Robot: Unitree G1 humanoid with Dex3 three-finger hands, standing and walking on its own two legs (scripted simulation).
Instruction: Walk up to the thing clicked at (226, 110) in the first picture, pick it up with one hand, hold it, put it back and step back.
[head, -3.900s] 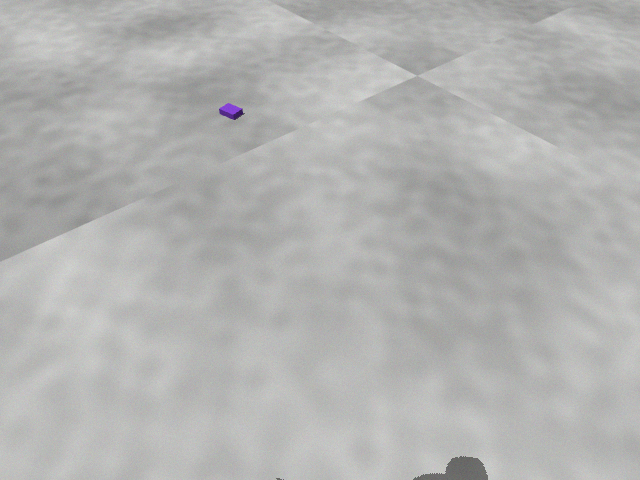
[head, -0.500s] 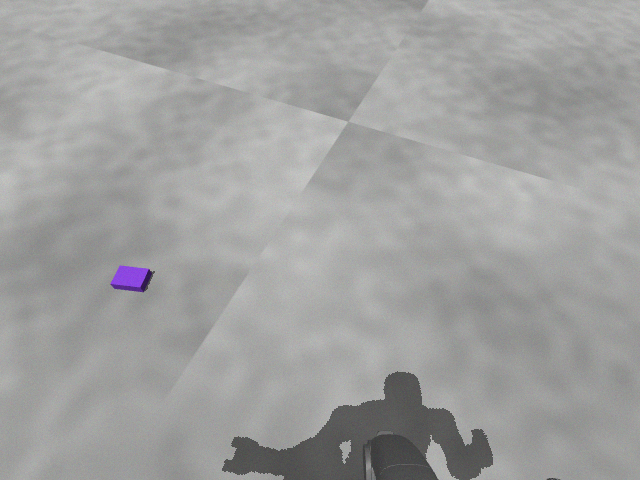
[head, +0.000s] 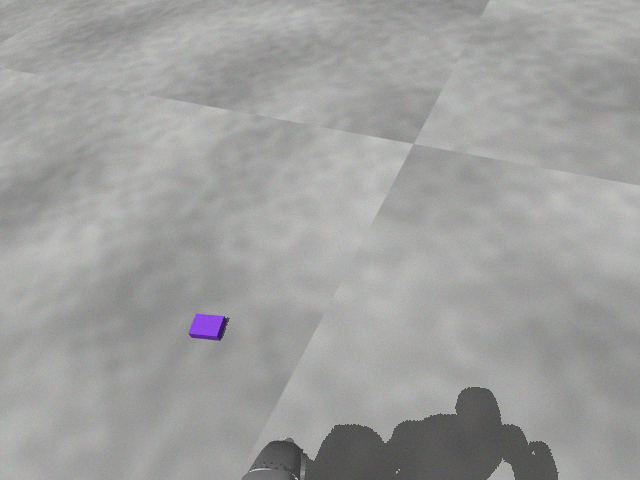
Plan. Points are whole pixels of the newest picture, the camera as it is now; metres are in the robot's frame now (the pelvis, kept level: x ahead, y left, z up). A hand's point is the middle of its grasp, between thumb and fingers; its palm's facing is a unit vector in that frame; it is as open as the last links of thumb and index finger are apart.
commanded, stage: walk up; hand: left
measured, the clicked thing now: (207, 326) +0.68 +0.56 -0.74
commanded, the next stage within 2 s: none
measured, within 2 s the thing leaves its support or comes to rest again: neither
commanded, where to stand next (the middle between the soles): +0.30 +0.41 m, yaw -6 degrees
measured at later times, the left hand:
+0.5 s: hand (56, 457) +0.17 +0.44 -0.13, palm faces -0.07 -0.84 -0.54, open 7.4 cm
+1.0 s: hand out of the picture +0.20 +0.69 -0.15, palm faces -0.03 -0.81 -0.58, open 7.4 cm
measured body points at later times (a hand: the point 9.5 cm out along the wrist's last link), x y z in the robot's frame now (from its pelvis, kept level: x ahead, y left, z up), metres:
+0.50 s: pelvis +0.10 +0.15 -0.02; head +0.13 +0.11 +0.43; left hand +0.17 +0.48 -0.10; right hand +0.14 -0.17 -0.15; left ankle +0.09 +0.24 -0.71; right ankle +0.18 +0.06 -0.73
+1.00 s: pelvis +0.14 +0.36 -0.02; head +0.16 +0.36 +0.43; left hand +0.21 +0.73 -0.11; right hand +0.18 +0.02 -0.13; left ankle +0.15 +0.47 -0.72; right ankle +0.16 +0.19 -0.66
